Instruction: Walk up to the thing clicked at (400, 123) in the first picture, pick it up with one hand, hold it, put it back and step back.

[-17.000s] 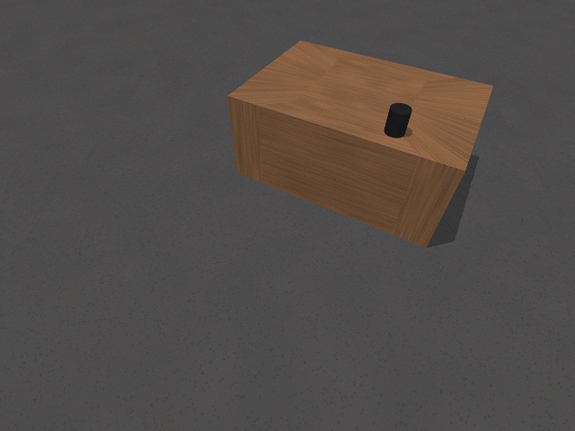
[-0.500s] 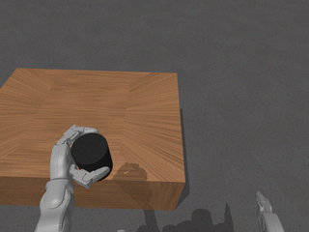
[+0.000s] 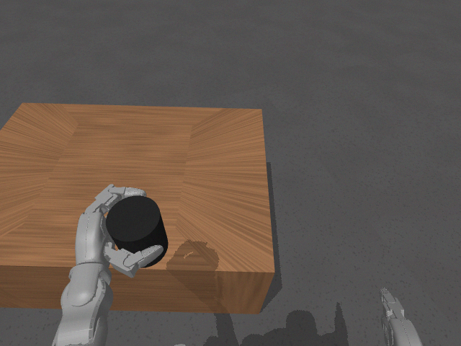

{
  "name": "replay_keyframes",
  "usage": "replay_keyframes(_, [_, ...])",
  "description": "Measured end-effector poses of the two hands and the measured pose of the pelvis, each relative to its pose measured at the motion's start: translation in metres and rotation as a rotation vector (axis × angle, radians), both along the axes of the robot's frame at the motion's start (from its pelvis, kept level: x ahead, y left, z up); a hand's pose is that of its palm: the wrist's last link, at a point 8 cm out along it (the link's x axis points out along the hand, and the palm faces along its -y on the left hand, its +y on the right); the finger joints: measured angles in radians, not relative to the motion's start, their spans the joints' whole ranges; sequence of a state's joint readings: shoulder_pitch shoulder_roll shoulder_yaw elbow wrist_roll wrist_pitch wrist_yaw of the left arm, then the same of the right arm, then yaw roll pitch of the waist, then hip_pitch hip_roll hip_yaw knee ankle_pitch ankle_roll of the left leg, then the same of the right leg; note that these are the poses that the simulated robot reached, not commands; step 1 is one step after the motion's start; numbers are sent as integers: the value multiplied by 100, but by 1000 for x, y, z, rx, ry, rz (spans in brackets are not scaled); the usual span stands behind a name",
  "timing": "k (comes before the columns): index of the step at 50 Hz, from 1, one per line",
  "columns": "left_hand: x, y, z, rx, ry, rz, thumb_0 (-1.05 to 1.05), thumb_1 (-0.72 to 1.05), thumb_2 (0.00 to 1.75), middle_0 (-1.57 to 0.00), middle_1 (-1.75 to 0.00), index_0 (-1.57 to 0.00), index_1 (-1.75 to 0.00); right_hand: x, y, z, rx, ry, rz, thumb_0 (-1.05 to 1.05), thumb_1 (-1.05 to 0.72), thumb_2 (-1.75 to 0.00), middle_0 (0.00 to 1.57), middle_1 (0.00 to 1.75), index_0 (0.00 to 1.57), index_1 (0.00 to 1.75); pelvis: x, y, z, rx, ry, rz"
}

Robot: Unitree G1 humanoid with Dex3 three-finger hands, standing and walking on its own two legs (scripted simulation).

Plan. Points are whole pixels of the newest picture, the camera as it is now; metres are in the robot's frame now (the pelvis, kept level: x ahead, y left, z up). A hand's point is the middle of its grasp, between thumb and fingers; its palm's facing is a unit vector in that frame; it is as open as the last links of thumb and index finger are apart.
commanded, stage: hold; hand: left
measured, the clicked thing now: (140, 232) +0.31 +0.16 +0.04
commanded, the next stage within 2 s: crouch in 0.70 s
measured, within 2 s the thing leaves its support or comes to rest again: neither
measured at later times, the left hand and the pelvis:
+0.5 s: hand (134, 227) +0.31 +0.17 +0.05, palm faces +0.11 -0.99 +0.00, open 11.2 cm; pelvis +0.00 +0.00 +0.00, yaw +0 degrees
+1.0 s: hand (137, 227) +0.32 +0.16 +0.05, palm faces +0.11 -0.99 +0.00, open 11.2 cm; pelvis -0.01 +0.00 +0.00, yaw +0 degrees
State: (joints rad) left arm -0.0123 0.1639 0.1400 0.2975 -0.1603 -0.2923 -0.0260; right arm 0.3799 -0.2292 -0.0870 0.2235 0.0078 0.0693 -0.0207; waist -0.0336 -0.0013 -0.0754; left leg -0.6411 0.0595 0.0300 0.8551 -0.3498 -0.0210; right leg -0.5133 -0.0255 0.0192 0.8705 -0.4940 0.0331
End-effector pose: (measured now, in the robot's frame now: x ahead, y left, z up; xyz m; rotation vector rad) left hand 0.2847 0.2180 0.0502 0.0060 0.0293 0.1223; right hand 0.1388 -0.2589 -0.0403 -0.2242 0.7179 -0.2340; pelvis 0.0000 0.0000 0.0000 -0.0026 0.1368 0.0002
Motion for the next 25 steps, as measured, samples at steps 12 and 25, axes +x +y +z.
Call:
replay_keyframes(12, [-2, 0, 4, 9, -14, -8, 0, -57, 108, -66, -102, -68, -104, 4, 4, 0, 2, -6, 17, -1, 50, -7, 5, 5, 5, 5, 0, 1, 0, -2, 1, 5])
replay_keyframes(25, [1, -1, 4, -3, -5, -10, 0, -58, 109, -66, -102, -68, -104, -2, 1, 0, 9, 1, -1, -1, 50, -7, 5, 5, 5, 5, -1, 1, 1, 0, -5, 0])
